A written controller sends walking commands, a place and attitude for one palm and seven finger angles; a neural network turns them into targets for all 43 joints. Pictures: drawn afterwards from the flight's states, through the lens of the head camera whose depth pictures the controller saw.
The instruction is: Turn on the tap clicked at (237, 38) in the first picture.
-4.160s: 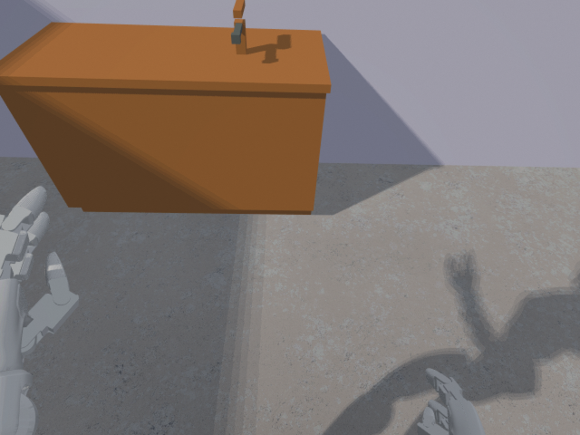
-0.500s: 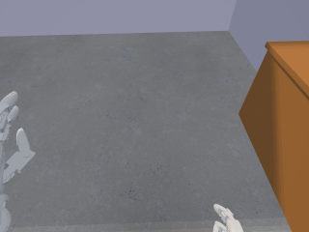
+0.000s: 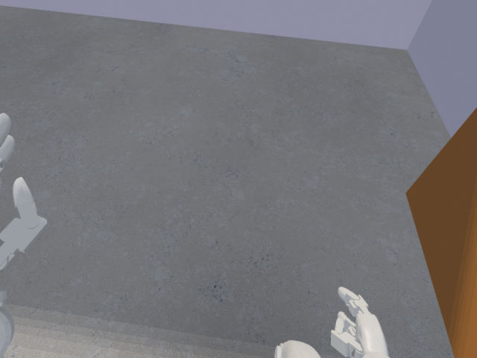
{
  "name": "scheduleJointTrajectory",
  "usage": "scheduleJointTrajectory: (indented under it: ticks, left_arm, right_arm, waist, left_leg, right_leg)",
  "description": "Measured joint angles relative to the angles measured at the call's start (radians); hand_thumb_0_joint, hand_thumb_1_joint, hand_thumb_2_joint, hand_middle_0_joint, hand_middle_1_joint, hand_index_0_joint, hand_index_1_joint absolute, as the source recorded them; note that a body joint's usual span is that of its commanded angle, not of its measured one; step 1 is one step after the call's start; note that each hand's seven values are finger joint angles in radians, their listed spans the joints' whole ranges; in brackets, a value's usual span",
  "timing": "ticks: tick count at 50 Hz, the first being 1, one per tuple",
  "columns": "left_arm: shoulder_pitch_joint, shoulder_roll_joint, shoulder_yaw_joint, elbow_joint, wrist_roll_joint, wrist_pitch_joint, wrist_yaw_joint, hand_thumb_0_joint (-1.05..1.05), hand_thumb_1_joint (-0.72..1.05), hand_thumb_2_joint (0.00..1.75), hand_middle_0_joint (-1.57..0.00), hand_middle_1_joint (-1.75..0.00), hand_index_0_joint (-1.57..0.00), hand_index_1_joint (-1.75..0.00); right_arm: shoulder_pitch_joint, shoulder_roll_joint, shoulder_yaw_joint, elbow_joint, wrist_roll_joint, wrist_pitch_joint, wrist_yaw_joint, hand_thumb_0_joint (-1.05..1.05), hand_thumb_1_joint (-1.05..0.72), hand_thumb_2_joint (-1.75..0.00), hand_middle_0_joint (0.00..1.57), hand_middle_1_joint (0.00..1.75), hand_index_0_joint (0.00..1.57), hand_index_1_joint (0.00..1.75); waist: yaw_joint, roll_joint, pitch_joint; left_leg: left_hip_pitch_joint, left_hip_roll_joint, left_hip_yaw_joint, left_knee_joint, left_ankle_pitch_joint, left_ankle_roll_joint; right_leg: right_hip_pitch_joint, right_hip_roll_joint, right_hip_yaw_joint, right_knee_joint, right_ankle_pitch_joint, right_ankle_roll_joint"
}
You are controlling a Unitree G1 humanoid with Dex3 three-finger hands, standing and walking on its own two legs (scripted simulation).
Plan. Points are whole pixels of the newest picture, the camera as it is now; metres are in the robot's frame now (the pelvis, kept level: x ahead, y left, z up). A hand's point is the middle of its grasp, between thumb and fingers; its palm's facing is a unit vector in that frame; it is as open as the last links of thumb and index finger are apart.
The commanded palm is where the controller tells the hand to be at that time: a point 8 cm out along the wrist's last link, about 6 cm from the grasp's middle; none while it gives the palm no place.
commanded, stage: walk to a spot facing it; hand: left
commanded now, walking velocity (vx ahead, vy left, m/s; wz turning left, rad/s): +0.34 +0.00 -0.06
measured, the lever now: out of the picture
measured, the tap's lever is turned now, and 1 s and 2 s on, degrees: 0 0 0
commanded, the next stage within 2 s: turn to face it in 0.34 s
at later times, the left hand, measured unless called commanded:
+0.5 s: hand (96, 164) +0.31 +0.21 +0.20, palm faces +0.44 -0.77 -0.46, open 7.4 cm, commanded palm +0.25 +0.25 +0.19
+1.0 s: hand (184, 126) +0.41 +0.11 +0.18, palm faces +0.27 -0.82 -0.51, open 7.4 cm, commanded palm +0.36 +0.17 +0.19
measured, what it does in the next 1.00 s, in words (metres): walks ahead: right foot, then left foot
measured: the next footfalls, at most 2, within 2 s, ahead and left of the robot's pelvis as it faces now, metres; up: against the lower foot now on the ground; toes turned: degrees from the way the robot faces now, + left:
right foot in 0.18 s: +0.13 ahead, -0.13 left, +0.00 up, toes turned -9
left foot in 0.58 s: +0.23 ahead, +0.11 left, +0.00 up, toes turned +13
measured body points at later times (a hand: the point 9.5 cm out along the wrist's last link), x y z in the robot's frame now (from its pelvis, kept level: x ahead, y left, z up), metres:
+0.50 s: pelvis +0.11 -0.04 +0.01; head +0.15 -0.04 +0.46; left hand +0.28 +0.24 +0.22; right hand +0.28 -0.30 -0.08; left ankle +0.18 +0.11 -0.69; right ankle +0.09 -0.12 -0.73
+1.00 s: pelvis +0.15 -0.08 -0.01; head +0.21 -0.13 +0.44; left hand +0.39 +0.16 +0.20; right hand +0.31 -0.31 -0.12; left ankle +0.15 +0.08 -0.66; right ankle +0.18 -0.15 -0.73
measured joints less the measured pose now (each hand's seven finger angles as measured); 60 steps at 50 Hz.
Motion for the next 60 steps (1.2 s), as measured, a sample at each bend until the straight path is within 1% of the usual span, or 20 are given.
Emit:
scheduleJointTrajectory:
  ticks: [4, 8, 10, 12, 14, 16, 18, 22, 28, 31, 33, 35, 39, 43, 44, 46, 49, 53, 56, 60]
  left_arm:
    - [0.070, -0.010, -0.012, -0.037, -0.002, -0.033, -0.014, 0.02, 0.89, 0.90, -0.21, -0.30, -0.21, -0.30]
    - [0.065, -0.002, -0.005, 0.029, 0.003, -0.030, -0.015, 0.01, 0.89, 0.90, -0.21, -0.30, -0.21, -0.30]
    - [0.028, -0.005, -0.007, 0.077, 0.010, -0.011, -0.012, 0.01, 0.89, 0.90, -0.21, -0.30, -0.21, -0.30]
    - [-0.024, -0.036, -0.032, 0.121, 0.010, 0.011, -0.012, 0.01, 0.89, 0.90, -0.21, -0.30, -0.21, -0.30]
    - [-0.044, -0.070, -0.051, 0.139, 0.004, 0.020, -0.016, 0.01, 0.89, 0.90, -0.21, -0.30, -0.21, -0.30]
    - [-0.023, -0.087, -0.062, 0.127, 0.003, 0.016, -0.017, 0.02, 0.89, 0.90, -0.21, -0.30, -0.21, -0.30]
    - [0.015, -0.079, -0.066, 0.093, 0.004, 0.007, -0.018, 0.02, 0.89, 0.90, -0.21, -0.30, -0.21, -0.30]
    - [0.093, -0.023, -0.036, 0.004, -0.002, -0.018, -0.012, 0.02, 0.88, 0.90, -0.21, -0.30, -0.21, -0.30]
    - [0.119, 0.008, 0.016, -0.053, -0.008, -0.035, 0.016, 0.01, 0.88, 0.90, -0.21, -0.30, -0.22, -0.30]
    - [0.033, 0.011, 0.017, 0.007, -0.007, -0.039, 0.020, 0.01, 0.89, 0.90, -0.21, -0.30, -0.21, -0.30]
    - [-0.025, 0.000, 0.007, 0.065, -0.006, -0.027, 0.015, 0.01, 0.89, 0.90, -0.21, -0.30, -0.21, -0.30]
    - [-0.046, -0.014, -0.003, 0.075, -0.005, -0.009, 0.006, 0.02, 0.89, 0.90, -0.21, -0.30, -0.21, -0.30]
    - [-0.007, -0.026, -0.023, 0.011, -0.005, -0.004, -0.014, 0.02, 0.89, 0.90, -0.21, -0.30, -0.21, -0.30]
    - [0.033, 0.008, -0.008, -0.014, -0.009, -0.014, -0.031, 0.02, 0.89, 0.90, -0.21, -0.30, -0.21, -0.30]
    - [0.036, 0.019, 0.000, -0.012, -0.010, -0.012, -0.033, 0.02, 0.89, 0.90, -0.21, -0.30, -0.21, -0.30]
    - [0.019, 0.012, -0.002, 0.008, -0.004, -0.008, -0.036, 0.02, 0.89, 0.90, -0.21, -0.30, -0.21, -0.30]
    - [0.018, -0.015, 0.001, 0.020, -0.019, 0.011, -0.031, 0.01, 0.89, 0.90, -0.21, -0.30, -0.21, -0.30]
    - [0.070, -0.028, 0.003, 0.011, -0.030, 0.019, -0.018, 0.01, 0.89, 0.90, -0.21, -0.30, -0.21, -0.30]
    - [0.099, -0.009, 0.004, -0.009, -0.034, 0.015, -0.015, 0.02, 0.88, 0.90, -0.21, -0.30, -0.22, -0.30]
    - [0.117, 0.021, 0.018, -0.032, -0.037, 0.002, -0.010, 0.02, 0.88, 0.90, -0.21, -0.30, -0.22, -0.30]
  right_arm:
    - [0.035, 0.037, 0.041, 0.013, -0.009, -0.023, 0.004, 0.01, -0.90, -0.90, 0.20, 0.30, 0.20, 0.30]
    - [0.062, 0.034, 0.056, 0.032, -0.014, -0.011, -0.008, 0.01, -0.89, -0.90, 0.20, 0.30, 0.20, 0.31]
    - [0.061, 0.015, 0.055, 0.040, -0.014, 0.002, -0.014, 0.01, -0.89, -0.90, 0.21, 0.30, 0.20, 0.31]
    - [0.040, -0.020, 0.041, 0.072, -0.013, 0.017, -0.014, 0.01, -0.89, -0.90, 0.21, 0.30, 0.21, 0.31]
    - [0.021, -0.057, 0.026, 0.096, -0.012, 0.031, -0.012, 0.02, -0.90, -0.90, 0.21, 0.30, 0.20, 0.31]
    - [0.011, -0.088, 0.011, 0.095, -0.010, 0.042, -0.013, 0.02, -0.90, -0.90, 0.20, 0.30, 0.20, 0.31]
    - [0.011, -0.110, -0.008, 0.078, -0.009, 0.048, -0.018, 0.02, -0.90, -0.90, 0.20, 0.30, 0.20, 0.30]
    - [0.033, -0.137, -0.045, 0.021, -0.009, 0.053, -0.026, 0.02, -0.90, -0.90, 0.20, 0.30, 0.20, 0.30]
    - [0.061, -0.161, -0.063, -0.026, -0.009, 0.053, -0.041, 0.02, -0.90, -0.90, 0.20, 0.30, 0.19, 0.30]
    - [0.027, -0.119, -0.056, -0.018, -0.006, 0.055, -0.047, 0.02, -0.90, -0.90, 0.19, 0.30, 0.19, 0.30]
    - [-0.003, -0.080, -0.033, -0.012, -0.010, 0.051, -0.038, 0.02, -0.90, -0.90, 0.19, 0.30, 0.19, 0.30]
    - [-0.025, -0.043, -0.006, -0.016, -0.011, 0.040, -0.018, 0.02, -0.90, -0.90, 0.19, 0.30, 0.19, 0.30]
    - [-0.033, 0.012, 0.041, -0.051, -0.014, 0.006, 0.024, 0.01, -0.90, -0.90, 0.20, 0.30, 0.20, 0.30]
    - [-0.013, 0.029, 0.059, -0.078, -0.013, -0.007, 0.044, 0.01, -0.90, -0.90, 0.20, 0.30, 0.20, 0.31]
    - [-0.006, 0.027, 0.059, -0.082, -0.011, -0.007, 0.046, 0.01, -0.90, -0.90, 0.20, 0.30, 0.20, 0.31]
    - [-0.005, 0.000, 0.049, -0.071, -0.006, 0.002, 0.045, 0.01, -0.89, -0.90, 0.21, 0.30, 0.21, 0.31]
    - [-0.032, -0.049, 0.029, -0.023, -0.002, 0.040, 0.037, 0.01, -0.90, -0.90, 0.21, 0.30, 0.21, 0.31]
    - [-0.048, -0.105, -0.005, -0.001, -0.003, 0.085, 0.022, 0.02, -0.90, -0.90, 0.20, 0.30, 0.20, 0.30]
    - [-0.038, -0.132, -0.032, -0.006, -0.003, 0.101, 0.013, 0.02, -0.90, -0.90, 0.20, 0.30, 0.20, 0.30]
    - [-0.018, -0.155, -0.054, -0.021, -0.004, 0.114, 0.010, 0.02, -0.90, -0.90, 0.20, 0.30, 0.20, 0.30]
  waist:
    - [0.022, 0.042, -0.019]
    - [0.051, 0.085, -0.038]
    - [0.055, 0.106, -0.043]
    - [0.057, 0.118, -0.032]
    - [0.053, 0.107, -0.019]
    - [0.032, 0.094, -0.010]
    - [0.006, 0.074, -0.003]
    - [-0.015, 0.029, 0.010]
    - [0.023, 0.022, 0.008]
    - [0.040, -0.003, 0.007]
    - [0.038, 0.000, 0.008]
    - [0.038, 0.010, 0.012]
    - [0.042, 0.043, 0.026]
    - [0.053, 0.079, 0.044]
    - [0.056, 0.085, 0.047]
    - [0.050, 0.125, 0.065]
    - [0.048, 0.107, 0.080]
    - [0.013, 0.084, 0.086]
    - [-0.003, 0.062, 0.071]
    - [-0.005, 0.035, 0.032]
  left_leg:
    - [0.048, 0.016, -0.012, -0.073, 0.016, -0.015]
    - [0.065, 0.033, -0.024, -0.042, -0.030, -0.034]
    - [0.029, 0.048, -0.035, 0.067, -0.120, -0.019]
    - [-0.052, 0.028, -0.076, 0.301, -0.202, -0.012]
    - [-0.129, -0.002, -0.089, 0.510, -0.177, -0.020]
    - [-0.188, -0.006, -0.079, 0.604, -0.133, -0.031]
    - [-0.220, 0.001, -0.059, 0.579, -0.103, -0.037]
    - [-0.198, 0.020, -0.003, 0.313, -0.062, -0.032]
    - [-0.036, 0.013, 0.058, -0.049, 0.082, -0.025]
    - [-0.023, 0.007, 0.079, -0.007, 0.055, 0.010]
    - [-0.018, 0.021, 0.083, 0.009, 0.024, 0.005]
    - [-0.005, 0.042, 0.092, -0.005, 0.025, -0.009]
    - [0.015, 0.092, 0.121, -0.030, 0.030, -0.032]
    - [0.010, 0.147, 0.143, 0.010, 0.006, -0.069]
    - [0.002, 0.160, 0.146, 0.041, -0.011, -0.080]
    - [-0.031, 0.189, 0.110, 0.141, -0.093, -0.088]
    - [-0.132, 0.090, -0.010, 0.437, -0.242, -0.097]
    - [-0.208, 0.012, -0.065, 0.651, -0.195, -0.111]
    - [-0.210, -0.005, -0.068, 0.611, -0.163, -0.112]
    - [-0.160, -0.013, -0.074, 0.427, -0.155, -0.104]
  right_leg:
    - [0.029, 0.016, -0.039, -0.256, 0.054, 0.006]
    - [0.152, 0.050, -0.077, -0.499, 0.073, 0.009]
    - [0.194, 0.068, -0.089, -0.565, 0.129, -0.033]
    - [0.189, 0.065, -0.103, -0.515, 0.128, -0.088]
    - [0.214, 0.057, -0.103, -0.522, 0.112, -0.103]
    - [0.249, 0.051, -0.109, -0.566, 0.119, -0.097]
    - [0.282, 0.045, -0.120, -0.614, 0.129, -0.095]
    - [0.326, 0.031, -0.130, -0.666, 0.128, -0.089]
    - [0.345, 0.037, -0.111, -0.585, 0.041, -0.061]
    - [0.272, 0.044, -0.024, -0.374, -0.077, -0.044]
    - [0.198, 0.071, 0.016, -0.208, -0.115, -0.034]
    - [0.142, 0.078, 0.017, -0.151, -0.093, -0.020]
    - [0.105, 0.063, -0.021, -0.276, -0.007, 0.002]
    - [0.146, 0.069, -0.052, -0.454, 0.063, 0.013]
    - [0.169, 0.072, -0.056, -0.503, 0.108, 0.008]
    - [0.171, 0.102, -0.072, -0.491, 0.131, -0.066]
    - [0.144, 0.108, -0.033, -0.475, 0.113, -0.123]
    - [0.164, 0.131, 0.005, -0.554, 0.167, -0.132]
    - [0.174, 0.149, 0.029, -0.609, 0.204, -0.138]
    - [0.168, 0.174, 0.069, -0.650, 0.241, -0.144]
